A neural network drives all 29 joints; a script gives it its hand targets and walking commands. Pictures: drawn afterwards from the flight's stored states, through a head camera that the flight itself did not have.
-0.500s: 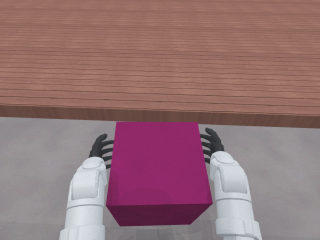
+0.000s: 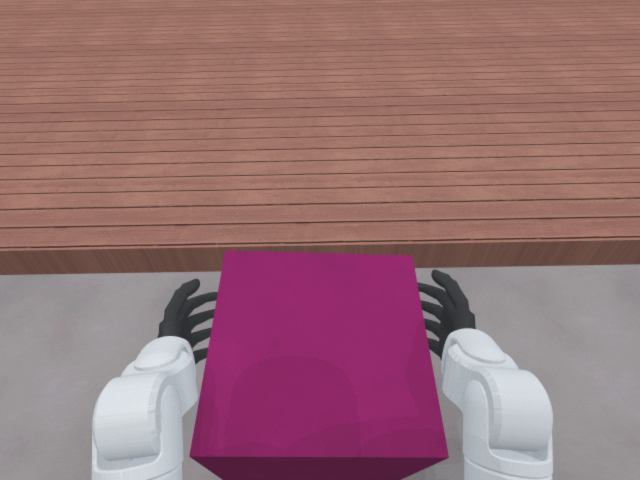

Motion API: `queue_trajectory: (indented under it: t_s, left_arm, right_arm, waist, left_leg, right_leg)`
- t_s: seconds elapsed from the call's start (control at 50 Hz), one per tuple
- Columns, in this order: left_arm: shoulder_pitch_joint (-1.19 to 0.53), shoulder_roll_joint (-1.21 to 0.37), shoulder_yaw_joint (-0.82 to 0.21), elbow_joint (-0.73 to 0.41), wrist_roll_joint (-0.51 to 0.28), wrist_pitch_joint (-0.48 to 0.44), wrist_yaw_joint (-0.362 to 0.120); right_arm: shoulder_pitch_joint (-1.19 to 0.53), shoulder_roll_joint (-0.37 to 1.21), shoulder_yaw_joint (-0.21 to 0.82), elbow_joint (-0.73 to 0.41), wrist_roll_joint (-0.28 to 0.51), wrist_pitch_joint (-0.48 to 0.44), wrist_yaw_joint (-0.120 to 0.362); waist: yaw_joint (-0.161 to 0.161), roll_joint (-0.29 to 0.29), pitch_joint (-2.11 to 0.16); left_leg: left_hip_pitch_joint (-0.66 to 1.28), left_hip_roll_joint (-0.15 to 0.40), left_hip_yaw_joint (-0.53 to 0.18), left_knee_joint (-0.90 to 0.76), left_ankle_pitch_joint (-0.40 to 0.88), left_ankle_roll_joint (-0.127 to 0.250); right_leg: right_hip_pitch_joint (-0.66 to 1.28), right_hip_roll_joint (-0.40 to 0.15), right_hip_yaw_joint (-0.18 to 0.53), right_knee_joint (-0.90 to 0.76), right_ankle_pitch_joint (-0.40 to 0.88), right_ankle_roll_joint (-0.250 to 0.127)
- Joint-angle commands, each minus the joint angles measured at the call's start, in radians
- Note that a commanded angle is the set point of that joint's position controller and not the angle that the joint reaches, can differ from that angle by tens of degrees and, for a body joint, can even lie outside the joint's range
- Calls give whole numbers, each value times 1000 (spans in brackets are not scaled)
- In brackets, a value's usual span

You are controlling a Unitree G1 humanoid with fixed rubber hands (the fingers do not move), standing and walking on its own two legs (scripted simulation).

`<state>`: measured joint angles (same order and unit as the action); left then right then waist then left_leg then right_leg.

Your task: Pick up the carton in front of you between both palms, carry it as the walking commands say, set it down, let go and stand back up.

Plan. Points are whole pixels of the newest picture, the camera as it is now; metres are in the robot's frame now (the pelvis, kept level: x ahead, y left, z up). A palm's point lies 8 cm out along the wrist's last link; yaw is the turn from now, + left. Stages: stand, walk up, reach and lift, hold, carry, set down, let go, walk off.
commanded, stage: carry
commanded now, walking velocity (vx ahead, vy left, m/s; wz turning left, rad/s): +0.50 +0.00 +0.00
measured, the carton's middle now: (314, 378) +0.24 -0.01 +0.02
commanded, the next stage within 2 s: none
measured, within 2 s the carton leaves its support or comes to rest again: neither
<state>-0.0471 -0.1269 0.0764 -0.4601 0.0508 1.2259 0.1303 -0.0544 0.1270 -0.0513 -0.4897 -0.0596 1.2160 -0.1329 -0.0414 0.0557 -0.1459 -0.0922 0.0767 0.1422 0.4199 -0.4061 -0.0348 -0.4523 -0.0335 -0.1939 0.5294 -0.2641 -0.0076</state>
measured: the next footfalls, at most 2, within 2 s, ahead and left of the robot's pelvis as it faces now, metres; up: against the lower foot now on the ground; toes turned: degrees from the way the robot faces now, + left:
left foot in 0.44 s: +0.48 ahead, +0.10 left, +0.00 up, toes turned +12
right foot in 0.94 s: +0.84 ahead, -0.08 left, +0.00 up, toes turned -9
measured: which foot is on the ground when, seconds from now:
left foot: down 0.00-0.02, up 0.04-0.42, down 0.44-0.94, up 0.96-1.00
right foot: down 0.00-0.48, up 0.50-0.92, down 0.94-1.00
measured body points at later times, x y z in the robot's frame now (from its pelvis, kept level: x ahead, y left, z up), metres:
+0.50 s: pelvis +0.34 +0.02 -0.02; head +0.34 +0.02 +0.43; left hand +0.60 +0.17 +0.06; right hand +0.60 -0.13 +0.06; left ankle +0.44 +0.09 -0.73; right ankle +0.10 -0.08 -0.68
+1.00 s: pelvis +0.68 -0.01 -0.02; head +0.68 -0.02 +0.43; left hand +0.99 +0.15 +0.12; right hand +1.01 -0.15 +0.12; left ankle +0.46 +0.09 -0.68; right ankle +0.80 -0.07 -0.73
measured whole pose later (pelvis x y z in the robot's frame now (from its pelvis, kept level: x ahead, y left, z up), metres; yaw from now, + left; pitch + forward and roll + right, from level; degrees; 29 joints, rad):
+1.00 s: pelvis +0.68 -0.01 -0.02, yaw +1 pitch +3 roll -1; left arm -0.42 -0.08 0.14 -0.34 0.02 1.25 0.19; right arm -0.40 0.04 -0.14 -0.37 -0.01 1.23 -0.16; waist 0.03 0.04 -0.05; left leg -0.10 0.07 0.11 0.89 -0.51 0.02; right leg -0.55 -0.03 -0.22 0.65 -0.14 -0.11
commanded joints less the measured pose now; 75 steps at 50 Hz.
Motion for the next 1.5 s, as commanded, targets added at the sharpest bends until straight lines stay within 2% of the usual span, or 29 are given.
queue_trajectory:
  t_s: [0.0,0.04,0.08,0.2,0.3,0.36,0.38,0.4,0.42,0.44,0.5,0.56,0.7,0.82,0.88,0.9,0.92,0.94,0.98,1.02,1.14,1.28,1.32,1.34,1.36,1.38,1.4,1.44,1.48]
  left_arm:
    - [-401,-762,-602,-59,-283,2,-127]
    - [-471,-815,-634,-105,-304,1,-132]
    - [-529,-866,-678,-144,-343,-9,-142]
    - [-474,-861,-730,-158,-382,-21,-191]
    - [-419,-795,-696,-129,-362,-12,-200]
    - [-393,-792,-680,-114,-333,-9,-198]
    - [-399,-791,-678,-113,-328,-8,-197]
    - [-414,-791,-678,-117,-325,-9,-196]
    - [-427,-803,-688,-149,-327,-10,-197]
    - [-448,-818,-706,-161,-334,-13,-201]
    - [-453,-916,-719,-132,-329,-52,-204]
    - [-394,-936,-719,-105,-305,-77,-192]
    - [-442,-852,-717,-144,-283,-70,-157]
    - [-703,-631,-651,-140,-331,-11,-103]
    - [-805,-488,-535,-12,-317,13,-57]
    - [-842,-445,-497,38,-303,17,-41]
    - [-903,-409,-472,76,-308,18,-26]
    - [-945,-420,-466,106,-328,21,-16]
    - [-1092,-550,-499,75,-386,16,-23]
    - [-1236,-637,-507,87,-421,6,-35]
    - [-1359,-730,-434,250,-392,-8,-66]
    - [-1347,-772,-400,298,-327,10,-77]
    - [-1311,-774,-400,290,-309,20,-72]
    - [-1301,-789,-410,272,-301,20,-73]
    - [-1322,-806,-432,244,-318,18,-73]
    - [-1294,-786,-437,267,-304,16,-68]
    - [-1259,-782,-423,248,-281,5,-58]
    - [-1249,-744,-372,242,-220,-7,-32]
    - [-1249,-697,-351,199,-198,-25,-14]
  right_arm:
    - [-436,773,671,-33,367,45,167]
    - [-445,809,666,-18,376,40,177]
    - [-405,862,655,6,353,24,178]
    - [-299,885,638,-5,261,-16,163]
    - [-321,830,656,-44,264,-5,159]
    - [-331,829,671,-39,287,1,172]
    - [-330,833,673,-36,294,0,178]
    - [-330,840,672,-29,301,-2,186]
    - [-333,828,667,-29,307,-8,191]
    - [-333,873,673,-20,316,-14,198]
    - [-397,966,710,-61,355,-43,213]
    - [-369,955,717,-62,359,-58,222]
    - [-390,810,689,-81,358,-43,221]
    - [-602,606,593,-41,340,-1,143]
    - [-774,500,536,35,330,27,86]
    - [-843,466,513,71,327,35,68]
    - [-892,460,505,84,329,42,53]
    - [-931,440,488,115,323,47,40]
    - [-1049,531,449,155,348,41,23]
    - [-1117,611,414,213,336,35,20]
    - [-1242,707,386,355,287,12,27]
    - [-1281,790,409,354,311,22,59]
    - [-1225,803,403,348,313,30,71]
    - [-1226,810,413,327,313,27,79]
    - [-1236,807,429,294,328,22,85]
    - [-1225,807,443,312,334,26,89]
    - [-1255,833,468,274,361,22,94]
    - [-1325,856,509,216,437,12,101]
    - [-1404,838,549,117,492,-10,101]
  waist:
    - [72,-309,-173]
    - [67,-101,-155]
    - [59,-53,-176]
    - [59,-152,-90]
    - [65,-233,-19]
    - [51,-241,-82]
    - [28,-203,-144]
    - [7,-130,-227]
    - [16,156,-324]
    - [18,202,-315]
    - [18,-9,-225]
    - [27,31,-199]
    - [19,76,-57]
    - [-11,108,7]
    - [86,32,-149]
    - [132,-104,-266]
    - [117,-367,-328]
    - [119,-341,-324]
    - [98,-175,-307]
    - [74,-113,-321]
    - [71,-156,-337]
    - [43,-226,-391]
    - [-34,-119,-398]
    - [-56,75,-458]
    - [-86,324,-461]
    - [-143,312,-476]
    - [-165,183,-494]
    - [-109,-26,-451]
    - [-93,-6,-385]
  left_leg:
    - [-674,-33,-46,677,-135,27]
    - [-719,30,-114,781,-85,52]
    - [-668,66,-123,685,39,40]
    - [-623,1,9,329,253,27]
    - [-465,-65,116,130,367,63]
    - [-211,-130,176,63,404,81]
    - [-12,-135,176,27,360,92]
    - [249,-10,16,39,259,132]
    - [397,298,-502,-44,138,247]
    - [417,365,-695,-145,242,317]
    - [197,278,-379,-154,420,208]
    - [99,235,-223,-210,378,157]
    - [128,161,-47,-249,440,165]
    - [131,147,3,-148,578,164]
    - [39,73,86,244,796,110]
    - [-131,16,71,523,565,76]
    - [-404,-118,22,815,64,51]
    - [-557,-111,-109,983,-83,82]
    - [-614,-24,-168,1019,-32,123]
    - [-578,-1,-158,924,69,121]
    - [-657,-28,-71,715,100,94]
    - [-421,-141,52,293,314,90]
    - [-122,-154,58,-113,692,63]
    - [227,-30,-93,-67,1198,107]
    - [608,162,-315,119,2006,244]
    - [793,262,-401,181,2263,353]
    - [829,277,-440,145,2002,371]
    - [699,257,-412,104,1480,333]
    - [648,235,-379,97,1367,322]
  right_leg:
    - [668,-407,694,-330,-65,-219]
    - [613,-388,594,-274,168,-218]
    - [569,-344,461,-312,175,-169]
    - [577,-220,176,-333,469,-108]
    - [531,-182,54,-309,632,-87]
    - [512,-158,-25,-94,875,-52]
    - [430,-126,-56,88,806,-28]
    - [224,-97,-30,302,569,-4]
    - [-16,7,-4,623,115,28]
    - [-181,58,111,807,-195,15]
    - [-181,-83,211,743,-76,-37]
    - [-122,-81,142,538,-7,-19]
    - [-197,-58,37,183,184,9]
    - [-112,-10,-23,46,231,-35]
    - [279,72,-80,-22,140,-67]
    - [509,-84,147,-41,58,-111]
    - [675,-326,632,-158,32,-229]
    - [699,-362,746,-236,34,-267]
    - [619,-306,546,-153,196,-200]
    - [527,-268,430,-179,195,-178]
    - [584,-228,219,-107,732,-200]
    - [573,-147,42,139,1123,-137]
    - [456,-76,-23,358,936,-67]
    - [201,-4,13,536,514,-5]
    - [-212,102,42,774,-211,6]
    - [-513,119,103,961,-416,-11]
    - [-662,105,147,1093,-416,-38]
    - [-676,57,178,1131,-362,-50]
    - [-757,36,159,1149,-372,-53]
